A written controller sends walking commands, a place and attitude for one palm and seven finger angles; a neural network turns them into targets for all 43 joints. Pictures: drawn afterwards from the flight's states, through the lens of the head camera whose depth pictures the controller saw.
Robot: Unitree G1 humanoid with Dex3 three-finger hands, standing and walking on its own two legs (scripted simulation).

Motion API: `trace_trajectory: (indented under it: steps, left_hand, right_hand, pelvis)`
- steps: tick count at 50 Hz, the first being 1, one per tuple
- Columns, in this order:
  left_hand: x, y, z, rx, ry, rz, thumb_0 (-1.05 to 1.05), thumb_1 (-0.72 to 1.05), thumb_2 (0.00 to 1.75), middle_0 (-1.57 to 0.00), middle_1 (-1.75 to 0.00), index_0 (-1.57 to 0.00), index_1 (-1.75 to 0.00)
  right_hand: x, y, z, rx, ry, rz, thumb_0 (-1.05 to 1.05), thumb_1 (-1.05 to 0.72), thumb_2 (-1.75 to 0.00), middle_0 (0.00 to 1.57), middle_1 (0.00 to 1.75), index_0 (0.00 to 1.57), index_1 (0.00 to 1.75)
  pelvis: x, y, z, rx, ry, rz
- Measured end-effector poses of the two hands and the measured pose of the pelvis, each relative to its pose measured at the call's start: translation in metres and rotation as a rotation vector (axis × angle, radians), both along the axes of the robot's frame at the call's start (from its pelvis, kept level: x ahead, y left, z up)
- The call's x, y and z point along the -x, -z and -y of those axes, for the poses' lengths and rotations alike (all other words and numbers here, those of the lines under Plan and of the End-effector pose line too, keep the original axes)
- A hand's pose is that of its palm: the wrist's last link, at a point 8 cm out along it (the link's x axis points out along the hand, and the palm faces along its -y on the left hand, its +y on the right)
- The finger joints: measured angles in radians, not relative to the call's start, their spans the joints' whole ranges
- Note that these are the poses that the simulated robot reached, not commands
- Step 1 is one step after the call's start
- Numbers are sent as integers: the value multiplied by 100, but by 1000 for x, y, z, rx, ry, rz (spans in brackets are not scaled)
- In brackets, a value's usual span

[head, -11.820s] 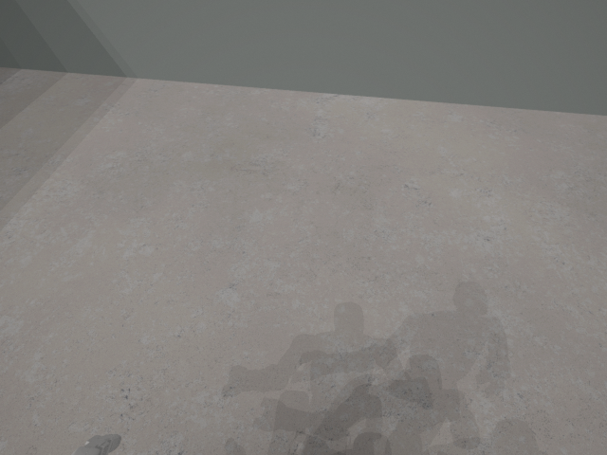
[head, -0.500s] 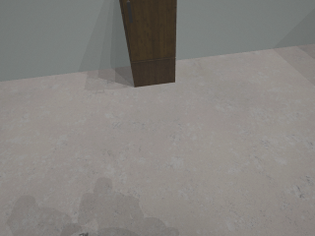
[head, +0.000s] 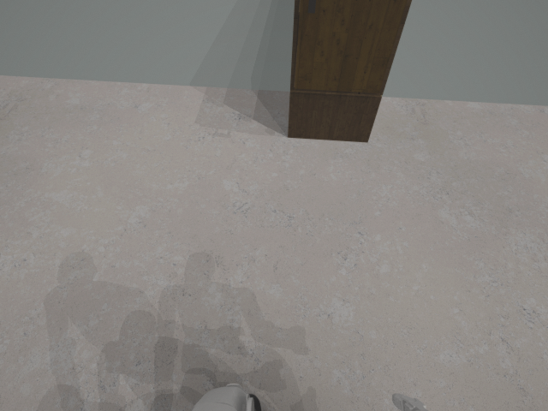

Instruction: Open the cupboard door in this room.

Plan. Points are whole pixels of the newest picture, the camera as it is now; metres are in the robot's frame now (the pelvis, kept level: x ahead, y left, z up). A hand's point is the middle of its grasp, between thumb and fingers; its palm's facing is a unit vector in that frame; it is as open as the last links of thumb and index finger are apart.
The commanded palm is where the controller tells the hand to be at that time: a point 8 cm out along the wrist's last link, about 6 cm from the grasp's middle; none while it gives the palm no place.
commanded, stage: turn or walk to find it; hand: left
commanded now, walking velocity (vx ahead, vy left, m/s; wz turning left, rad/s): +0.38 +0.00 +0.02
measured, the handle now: out of the picture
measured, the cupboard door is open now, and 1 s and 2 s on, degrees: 0 0 0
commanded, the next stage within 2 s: stand and wait in 0.18 s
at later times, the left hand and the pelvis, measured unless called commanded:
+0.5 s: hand (219, 289) +0.33 +0.15 -0.13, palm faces -0.05 -0.97 -0.25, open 7.3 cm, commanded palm none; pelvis +0.19 -0.03 +0.01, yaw -1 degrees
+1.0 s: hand (206, 351) +0.22 +0.15 -0.15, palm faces +0.05 -0.99 -0.16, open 7.3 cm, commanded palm none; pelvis +0.24 -0.02 +0.03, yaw +0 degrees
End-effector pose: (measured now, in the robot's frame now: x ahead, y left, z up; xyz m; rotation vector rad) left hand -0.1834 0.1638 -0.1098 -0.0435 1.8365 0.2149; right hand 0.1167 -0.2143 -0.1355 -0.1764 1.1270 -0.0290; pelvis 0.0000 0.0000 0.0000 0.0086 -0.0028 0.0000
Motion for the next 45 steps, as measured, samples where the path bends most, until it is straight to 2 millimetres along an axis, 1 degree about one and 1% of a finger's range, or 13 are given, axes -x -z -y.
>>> trace_trajectory:
  steps: [2,4,6,10,14,18,22,23,25,30,34,38,45]
  left_hand:
    - [-33,8,-14,-4,17,33,1,90,89,-20,-30,-21,-30]
    - [-82,14,-31,-22,53,117,1,90,89,-20,-30,-21,-30]
    - [-140,18,-48,-46,96,232,1,90,89,-20,-30,-20,-30]
    - [-261,13,-71,-97,161,481,1,91,89,-20,-30,-20,-30]
    - [-362,-5,-81,-146,207,664,1,92,89,-19,-30,-20,-30]
    - [-438,-18,-73,-167,267,754,1,92,90,-19,-30,-20,-30]
    - [-489,-15,-51,-172,327,782,0,92,90,-19,-30,-20,-30]
    - [-496,-12,-45,-174,333,785,0,91,90,-19,-30,-20,-30]
    - [-501,-9,-32,-161,336,772,0,91,89,-19,-30,-20,-30]
    - [-480,-2,-10,-116,285,663,0,91,89,-20,-30,-20,-30]
    - [-469,0,-20,-143,218,626,-2,95,89,-20,-30,-21,-30]
    - [-455,12,-31,-127,187,572,-2,94,89,-20,-30,-21,-30]
    - [-423,14,-39,-100,150,465,0,93,89,-20,-30,-20,-30]
  right_hand:
    - [-18,-3,-7,1,17,35,0,-91,-90,20,30,20,30]
    - [-24,-10,-10,3,45,40,0,-91,-90,20,30,20,30]
    - [-25,-17,-8,11,91,38,-1,-92,-90,20,30,20,30]
    - [-29,-30,12,65,136,17,-4,-96,-90,20,30,21,30]
    - [-22,-30,24,77,156,-74,-3,-95,-90,20,30,20,30]
    - [-13,-21,29,58,193,-176,-2,-93,-90,20,30,20,30]
    - [-7,-3,34,17,226,-286,-1,-92,-90,20,30,20,30]
    - [-7,3,35,6,229,-313,-1,-92,-90,20,30,20,30]
    - [-11,8,37,-8,233,-355,0,-92,-90,20,30,20,30]
    - [-40,2,40,-13,205,-366,0,-92,-90,20,30,20,30]
    - [-71,-4,38,-5,161,-325,0,-91,-90,20,30,20,30]
    - [-97,-6,31,15,141,-260,0,-91,-90,20,30,20,30]
    - [-119,-21,25,47,130,-239,1,-94,-90,20,30,20,30]
  pelvis:
    - [-15,-1,-6,-4,10,12]
    - [-30,-6,-10,-4,23,21]
    - [-45,-13,-11,-5,24,26]
    - [-75,-23,-11,-8,19,21]
    - [-106,-27,-6,-14,12,18]
    - [-137,-26,6,-19,12,23]
    - [-171,-15,25,-26,14,29]
    - [-178,-11,29,-23,15,29]
    - [-187,-9,35,-6,9,33]
    - [-202,-18,41,0,-7,33]
    - [-210,-22,40,12,-15,22]
    - [-219,-19,33,36,-13,27]
    - [-236,-28,22,13,-2,36]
